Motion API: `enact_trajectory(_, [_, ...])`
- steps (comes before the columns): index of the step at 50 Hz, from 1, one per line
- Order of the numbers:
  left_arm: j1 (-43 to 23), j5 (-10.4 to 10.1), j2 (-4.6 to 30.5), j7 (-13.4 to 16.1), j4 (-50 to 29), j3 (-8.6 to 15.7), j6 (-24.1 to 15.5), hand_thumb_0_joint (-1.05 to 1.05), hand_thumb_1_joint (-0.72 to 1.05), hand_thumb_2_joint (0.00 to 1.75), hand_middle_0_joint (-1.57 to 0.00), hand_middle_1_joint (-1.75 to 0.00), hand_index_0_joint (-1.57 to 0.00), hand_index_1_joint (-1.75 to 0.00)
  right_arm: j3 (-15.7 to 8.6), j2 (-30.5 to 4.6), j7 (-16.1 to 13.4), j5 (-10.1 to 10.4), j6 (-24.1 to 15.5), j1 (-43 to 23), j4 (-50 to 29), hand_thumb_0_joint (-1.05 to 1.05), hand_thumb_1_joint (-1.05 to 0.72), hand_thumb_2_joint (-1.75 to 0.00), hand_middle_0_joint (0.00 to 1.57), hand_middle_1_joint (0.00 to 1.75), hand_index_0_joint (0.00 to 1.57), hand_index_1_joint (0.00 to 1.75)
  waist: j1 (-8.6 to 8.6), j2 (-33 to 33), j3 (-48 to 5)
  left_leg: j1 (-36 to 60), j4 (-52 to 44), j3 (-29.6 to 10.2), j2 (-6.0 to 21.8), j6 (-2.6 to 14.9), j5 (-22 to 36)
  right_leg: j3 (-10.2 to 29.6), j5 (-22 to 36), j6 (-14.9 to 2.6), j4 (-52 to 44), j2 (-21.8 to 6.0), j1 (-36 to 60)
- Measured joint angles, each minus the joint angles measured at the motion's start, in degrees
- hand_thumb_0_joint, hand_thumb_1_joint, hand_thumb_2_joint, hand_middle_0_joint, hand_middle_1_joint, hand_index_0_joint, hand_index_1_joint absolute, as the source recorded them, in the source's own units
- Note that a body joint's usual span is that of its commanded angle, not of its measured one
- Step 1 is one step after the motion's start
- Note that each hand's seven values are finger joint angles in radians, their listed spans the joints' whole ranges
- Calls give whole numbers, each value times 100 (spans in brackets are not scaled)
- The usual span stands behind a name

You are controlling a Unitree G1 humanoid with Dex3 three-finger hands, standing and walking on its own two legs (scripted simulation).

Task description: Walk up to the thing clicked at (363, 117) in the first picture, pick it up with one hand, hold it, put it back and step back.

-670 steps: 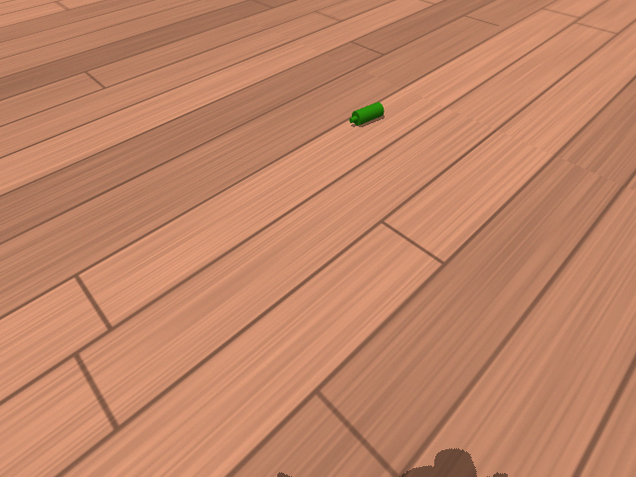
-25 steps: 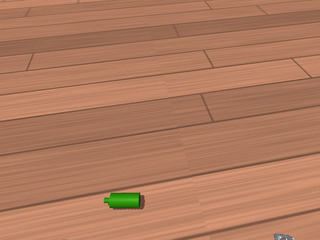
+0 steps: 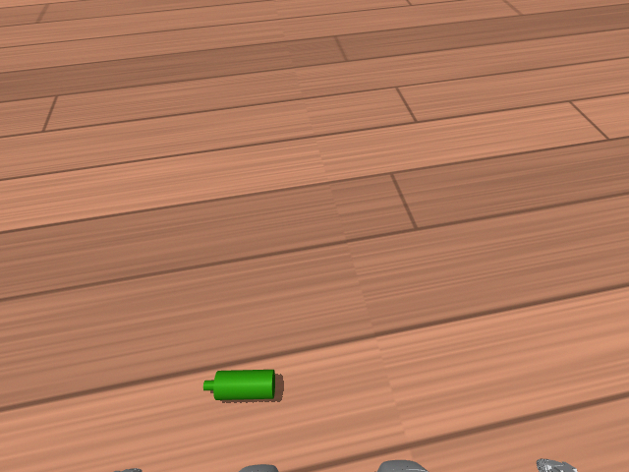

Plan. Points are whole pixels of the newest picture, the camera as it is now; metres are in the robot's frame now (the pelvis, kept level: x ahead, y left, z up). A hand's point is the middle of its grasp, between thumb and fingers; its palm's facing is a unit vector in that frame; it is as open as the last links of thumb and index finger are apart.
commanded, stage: walk up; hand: left
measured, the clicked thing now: (239, 384) +0.41 +0.27 -0.73
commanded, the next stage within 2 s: stand in 0.96 s
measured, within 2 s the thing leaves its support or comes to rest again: neither
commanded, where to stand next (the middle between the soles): +0.03 +0.00 m, yaw +1 degrees
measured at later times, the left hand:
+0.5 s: hand out of the picture +0.11 +0.25 -0.15, palm faces -0.03 -0.94 -0.33, open 7.4 cm
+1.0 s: hand out of the picture +0.11 +0.25 -0.15, palm faces -0.05 -0.95 -0.32, open 7.4 cm
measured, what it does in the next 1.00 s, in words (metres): stands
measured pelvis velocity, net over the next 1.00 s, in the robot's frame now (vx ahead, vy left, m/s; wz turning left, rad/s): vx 0.01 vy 0.00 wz -0.02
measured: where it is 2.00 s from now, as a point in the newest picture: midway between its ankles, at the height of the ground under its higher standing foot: outside the picture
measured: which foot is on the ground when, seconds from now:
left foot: down 0.00-1.00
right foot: down 0.00-1.00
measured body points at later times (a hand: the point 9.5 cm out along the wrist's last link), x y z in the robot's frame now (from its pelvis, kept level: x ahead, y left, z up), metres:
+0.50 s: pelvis +0.01 +0.00 +0.00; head +0.03 +0.00 +0.45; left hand +0.11 +0.30 -0.12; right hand +0.09 -0.32 -0.12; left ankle +0.03 +0.14 -0.73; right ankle +0.04 -0.14 -0.73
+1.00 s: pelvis +0.01 +0.00 +0.01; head +0.04 +0.00 +0.45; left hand +0.11 +0.30 -0.12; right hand +0.08 -0.32 -0.12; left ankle +0.03 +0.14 -0.73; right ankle +0.04 -0.14 -0.73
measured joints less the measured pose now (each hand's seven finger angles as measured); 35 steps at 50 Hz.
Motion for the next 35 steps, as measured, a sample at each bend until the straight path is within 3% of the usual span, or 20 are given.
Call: enact_trajectory(35, [-100,-24,48,-10,67,-36,-98,0,90,90,-20,-30,-20,-30,99,8,29,14,-5,-66,99,0,-90,-90,20,30,20,30,-12,-39,-158,198,-349,73,68,-53,73,61,148,-18,-346,60,157])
